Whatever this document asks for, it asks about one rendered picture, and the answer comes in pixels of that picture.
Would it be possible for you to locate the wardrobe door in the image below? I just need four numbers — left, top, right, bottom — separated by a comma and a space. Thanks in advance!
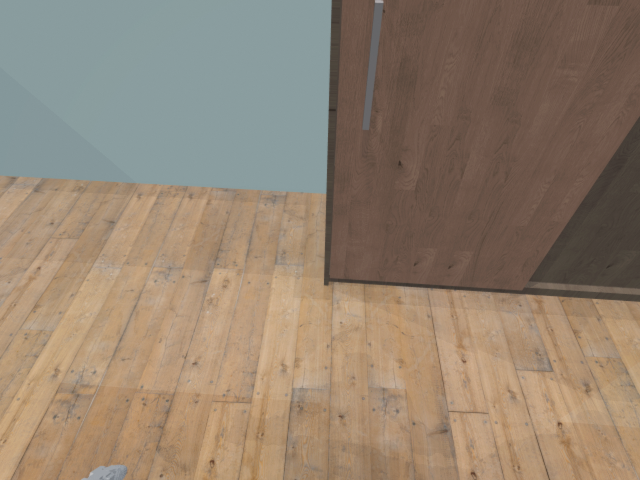
529, 116, 640, 288
330, 0, 640, 290

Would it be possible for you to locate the handle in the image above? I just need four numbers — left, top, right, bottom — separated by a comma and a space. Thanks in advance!
362, 0, 383, 130

